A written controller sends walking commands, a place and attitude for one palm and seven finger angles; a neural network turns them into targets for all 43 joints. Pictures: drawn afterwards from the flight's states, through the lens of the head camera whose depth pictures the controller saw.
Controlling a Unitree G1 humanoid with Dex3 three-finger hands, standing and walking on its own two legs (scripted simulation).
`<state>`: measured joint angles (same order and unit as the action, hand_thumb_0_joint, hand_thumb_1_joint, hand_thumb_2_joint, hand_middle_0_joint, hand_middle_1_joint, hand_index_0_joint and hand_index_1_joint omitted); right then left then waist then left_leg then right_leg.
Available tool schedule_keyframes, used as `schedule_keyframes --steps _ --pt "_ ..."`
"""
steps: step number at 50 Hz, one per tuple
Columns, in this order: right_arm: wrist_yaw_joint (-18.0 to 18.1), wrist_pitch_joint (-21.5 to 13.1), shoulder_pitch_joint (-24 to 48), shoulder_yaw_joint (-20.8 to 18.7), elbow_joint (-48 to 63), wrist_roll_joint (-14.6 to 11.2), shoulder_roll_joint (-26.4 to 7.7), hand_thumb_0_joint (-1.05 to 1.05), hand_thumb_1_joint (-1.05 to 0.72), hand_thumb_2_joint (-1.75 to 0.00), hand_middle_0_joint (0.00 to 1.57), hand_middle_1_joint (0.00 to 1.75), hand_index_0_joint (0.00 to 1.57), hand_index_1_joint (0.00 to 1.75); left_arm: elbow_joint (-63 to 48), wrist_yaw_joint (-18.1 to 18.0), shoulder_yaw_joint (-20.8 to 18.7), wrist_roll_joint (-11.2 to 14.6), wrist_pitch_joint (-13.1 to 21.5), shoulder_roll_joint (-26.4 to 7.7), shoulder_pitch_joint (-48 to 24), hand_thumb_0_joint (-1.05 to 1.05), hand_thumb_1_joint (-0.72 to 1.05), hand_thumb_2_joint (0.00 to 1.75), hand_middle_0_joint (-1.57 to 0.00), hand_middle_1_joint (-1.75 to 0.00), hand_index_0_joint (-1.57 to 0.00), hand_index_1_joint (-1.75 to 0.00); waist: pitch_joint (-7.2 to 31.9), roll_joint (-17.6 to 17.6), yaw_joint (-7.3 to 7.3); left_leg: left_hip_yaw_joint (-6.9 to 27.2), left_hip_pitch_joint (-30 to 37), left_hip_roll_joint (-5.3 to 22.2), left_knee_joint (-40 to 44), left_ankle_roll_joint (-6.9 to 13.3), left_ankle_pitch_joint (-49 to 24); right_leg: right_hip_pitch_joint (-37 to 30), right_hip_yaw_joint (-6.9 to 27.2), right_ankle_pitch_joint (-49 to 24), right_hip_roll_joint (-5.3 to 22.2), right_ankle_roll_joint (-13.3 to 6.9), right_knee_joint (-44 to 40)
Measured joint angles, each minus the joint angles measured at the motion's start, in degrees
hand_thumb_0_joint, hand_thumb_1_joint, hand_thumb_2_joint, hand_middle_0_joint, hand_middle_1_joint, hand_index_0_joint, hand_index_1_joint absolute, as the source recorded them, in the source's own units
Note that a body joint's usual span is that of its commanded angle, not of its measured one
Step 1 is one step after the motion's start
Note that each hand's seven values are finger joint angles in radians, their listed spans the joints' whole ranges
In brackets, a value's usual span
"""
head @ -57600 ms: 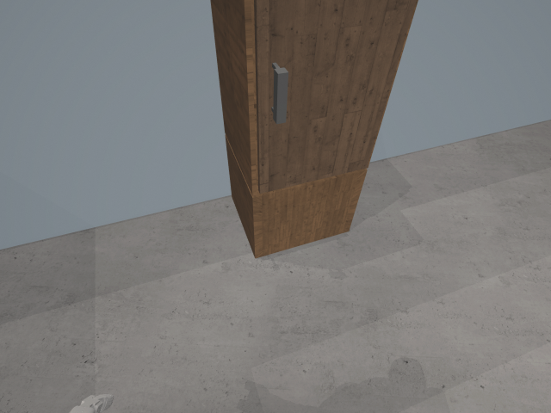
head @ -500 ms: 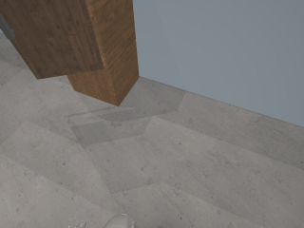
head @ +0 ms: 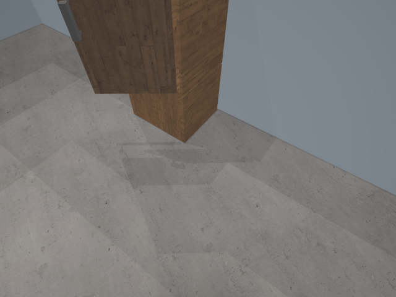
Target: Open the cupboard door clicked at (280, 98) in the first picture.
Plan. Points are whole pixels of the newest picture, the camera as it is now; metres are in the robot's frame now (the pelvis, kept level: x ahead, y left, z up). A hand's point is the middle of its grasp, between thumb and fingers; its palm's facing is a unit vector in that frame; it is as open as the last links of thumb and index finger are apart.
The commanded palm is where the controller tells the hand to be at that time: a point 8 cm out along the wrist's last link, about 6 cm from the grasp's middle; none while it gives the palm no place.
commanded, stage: take the last steps up to it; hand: left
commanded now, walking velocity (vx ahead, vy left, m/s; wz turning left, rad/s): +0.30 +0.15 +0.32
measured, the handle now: (72, 19) +1.02 +0.55 +0.04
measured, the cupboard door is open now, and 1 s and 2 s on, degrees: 37 37 37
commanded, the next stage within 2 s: come to a stop and stand still in 1.30 s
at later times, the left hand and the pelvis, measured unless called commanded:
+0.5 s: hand out of the picture +0.00 +0.23 -0.19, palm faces +0.26 -0.95 -0.17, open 7.4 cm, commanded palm none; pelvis +0.11 +0.07 -0.02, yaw +10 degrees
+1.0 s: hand (102, 190) +0.40 +0.30 -0.15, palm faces +0.14 -0.97 -0.20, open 7.4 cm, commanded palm none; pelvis +0.29 +0.11 -0.01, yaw +9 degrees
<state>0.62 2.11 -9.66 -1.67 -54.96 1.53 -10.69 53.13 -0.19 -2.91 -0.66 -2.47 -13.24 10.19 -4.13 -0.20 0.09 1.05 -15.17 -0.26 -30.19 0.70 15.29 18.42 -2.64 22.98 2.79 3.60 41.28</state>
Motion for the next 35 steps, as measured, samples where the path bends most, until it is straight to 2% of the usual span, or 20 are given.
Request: schedule_keyframes --steps 2,4,7,10,13,16,19,22,23,24,26,28,31,35 --pt "-0.3 0.3 -1.4 -0.3 -0.5 -0.4 -0.1 0.0 -0.9 -0.89 0.21 0.3 0.2 0.3 -0.4 0.2 0.1 -0.3 1.2 0.3 0.8 0.0 0.91 0.9 -0.2 -0.3 -0.2 -0.3 1.1 0.3 -0.03 0.1 -1.8 -0.7 -3.8 -0.5 2.8 -3.8 -0.1 -2.2 0.1 -1.1 -8.6" --pt "-0.8 1.2 -2.2 -1.0 -1.4 -0.4 -1.1 0.0 -0.9 -0.89 0.21 0.3 0.2 0.3 -0.2 0.3 0.4 -0.6 2.0 1.8 1.2 0.0 0.91 0.9 -0.2 -0.3 -0.2 -0.3 1.1 -1.3 -0.14 1.0 -5.5 -0.9 -14.6 -0.7 10.2 -4.0 -1.3 -3.1 -0.2 -2.9 -7.5" --pt "-1.8 1.9 -3.0 -1.9 -2.7 0.1 -2.4 0.0 -0.91 -0.89 0.21 0.29 0.2 0.3 0.4 0.2 0.8 -0.6 2.9 3.6 3.8 0.0 0.91 0.9 -0.2 -0.3 -0.2 -0.3 1.6 -1.9 -0.09 0.2 -11.4 -0.6 -29.8 -1.3 7.3 -7.0 -2.7 -4.1 0.4 -3.4 -11.1" --pt "-2.4 1.7 -3.4 -2.4 -3.0 0.1 -2.9 0.0 -0.91 -0.89 0.2 0.29 0.2 0.3 2.0 0.1 0.8 -0.4 3.9 4.4 6.4 0.0 0.9 0.9 -0.2 -0.3 -0.2 -0.3 2.0 -0.9 0.35 -1.0 -14.6 1.1 -34.1 -2.6 1.7 -10.3 -3.7 -6.1 1.4 -2.8 -16.6" --pt "-2.7 1.3 -3.3 -2.7 -3.0 0.0 -3.0 0.0 -0.91 -0.89 0.2 0.29 0.19 0.3 3.7 0.2 0.8 -0.6 4.8 4.9 8.2 0.0 0.9 0.9 -0.2 -0.3 -0.2 -0.3 1.7 0.4 0.13 -2.0 -15.3 2.5 -30.0 -3.5 0.0 -13.1 -4.9 -6.9 2.8 -2.2 -20.6" --pt "-2.9 1.1 -2.5 -2.6 -3.2 -0.2 -3.0 0.0 -0.91 -0.89 0.2 0.29 0.19 0.3 5.4 0.2 0.7 -0.8 5.4 5.1 9.9 0.0 0.9 0.9 -0.2 -0.3 -0.2 -0.3 1.3 1.1 -0.78 -3.1 -14.8 3.4 -23.1 -3.7 0.0 -15.4 -6.3 -6.4 4.1 -1.1 -22.2" --pt "-3.2 0.7 -0.8 -2.1 -3.0 -0.3 -2.7 0.01 -0.91 -0.89 0.2 0.29 0.19 0.3 7.0 0.3 0.5 -1.1 5.4 4.6 11.5 0.0 0.9 0.9 -0.2 -0.3 -0.2 -0.3 0.8 1.9 -2.04 -4.7 -12.9 3.4 -14.7 -3.1 0.9 -17.0 -7.6 -4.3 5.6 0.5 -21.5" --pt "-3.3 -0.6 1.1 -1.4 -1.9 -0.3 -2.1 0.01 -0.91 -0.89 0.2 0.29 0.19 0.3 8.6 0.3 0.0 -1.1 4.9 3.7 13.4 0.0 0.9 0.9 -0.2 -0.3 -0.2 -0.3 0.5 3.0 -2.97 -6.8 -8.7 2.2 -5.4 -1.7 0.9 -17.5 -8.1 -0.4 7.7 2.6 -17.5" --pt "-3.2 -1.5 1.5 -1.1 -1.1 -0.2 -2.2 0.01 -0.91 -0.89 0.2 0.29 0.19 0.3 9.0 0.5 -0.1 -1.0 4.6 3.6 14.2 0.0 0.9 0.9 -0.2 -0.3 -0.2 -0.3 0.6 2.8 -2.86 -7.4 -6.8 2.0 -2.4 -0.8 -0.3 -16.4 -8.1 1.7 8.3 2.6 -13.3" --pt "-2.9 -2.6 2.0 -1.2 -0.5 0.0 -2.1 0.0 -0.91 -0.89 0.2 0.29 0.19 0.3 9.5 0.6 -0.2 -0.7 4.0 3.3 14.3 0.0 0.9 0.9 -0.2 -0.3 -0.2 -0.3 0.4 2.6 -2.33 -7.4 -7.3 1.8 -3.5 0.2 -3.7 -13.7 -7.2 4.4 8.6 1.7 -5.6" --pt "-1.8 -3.8 2.6 -1.0 0.2 0.0 -0.7 0.0 -0.91 -0.89 0.2 0.29 0.19 0.3 10.2 0.6 -0.3 -0.4 2.2 2.3 13.0 0.01 0.9 0.9 -0.2 -0.3 -0.2 -0.3 -0.3 3.4 -2.26 -8.2 -7.0 1.1 -7.2 1.8 -0.8 -6.4 -2.4 7.5 7.6 -0.6 12.6" --pt "-1.0 -4.1 1.9 -0.4 0.4 0.0 0.5 0.0 -0.91 -0.89 0.2 0.29 0.19 0.3 9.9 0.4 -0.5 -0.4 1.5 1.6 11.2 0.01 0.91 0.9 -0.2 -0.3 -0.2 -0.3 0.0 3.7 -2.19 -8.9 -4.6 0.6 -5.8 2.4 1.4 0.6 -1.1 5.3 6.1 -2.2 24.4" --pt "-0.1 -4.7 -0.3 0.1 -0.5 0.0 1.8 0.0 -0.91 -0.89 0.2 0.29 0.2 0.3 8.0 0.7 -0.8 -0.8 1.7 1.3 7.4 0.01 0.91 0.9 -0.2 -0.3 -0.2 -0.3 0.4 3.3 -1.92 -9.3 0.1 -0.6 -0.2 2.5 0.3 8.1 -2.0 -0.3 5.2 -2.9 28.3" --pt "0.6 -5.3 -4.0 -0.4 -2.6 -0.2 0.9 -0.01 -0.94 -0.89 0.21 0.29 0.2 0.3 4.8 1.0 -0.6 -0.8 2.4 2.0 2.9 0.01 0.91 0.9 -0.19 -0.3 -0.2 -0.3 1.2 2.4 -1.26 -9.6 6.1 -2.4 6.9 3.5 -0.8 13.3 -2.6 -5.3 4.6 -2.7 21.5"
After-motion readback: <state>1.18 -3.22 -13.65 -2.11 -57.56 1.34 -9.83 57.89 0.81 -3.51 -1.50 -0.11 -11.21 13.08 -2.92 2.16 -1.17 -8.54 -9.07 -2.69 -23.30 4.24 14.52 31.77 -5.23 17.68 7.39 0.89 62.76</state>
